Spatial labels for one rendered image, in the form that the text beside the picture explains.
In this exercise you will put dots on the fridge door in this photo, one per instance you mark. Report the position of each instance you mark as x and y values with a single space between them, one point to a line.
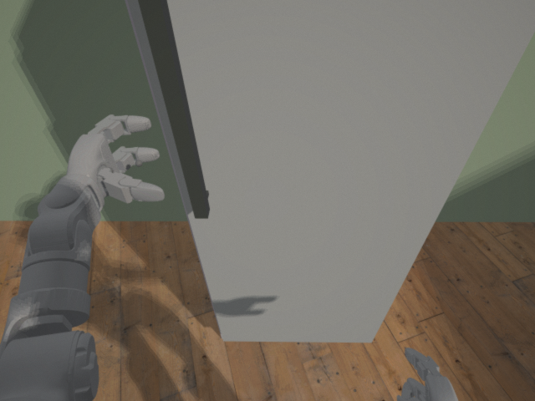
330 135

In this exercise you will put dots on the handle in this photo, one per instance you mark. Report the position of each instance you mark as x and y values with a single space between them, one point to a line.
157 21

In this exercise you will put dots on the robot left upper arm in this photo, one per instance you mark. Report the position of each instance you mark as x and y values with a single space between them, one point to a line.
55 367

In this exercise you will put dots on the robot left forearm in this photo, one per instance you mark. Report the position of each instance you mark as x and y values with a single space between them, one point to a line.
52 295

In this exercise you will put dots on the left robot hand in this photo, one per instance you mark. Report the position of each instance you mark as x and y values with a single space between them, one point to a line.
91 156

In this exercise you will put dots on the right robot hand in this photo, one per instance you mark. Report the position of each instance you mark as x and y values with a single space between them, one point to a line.
437 387

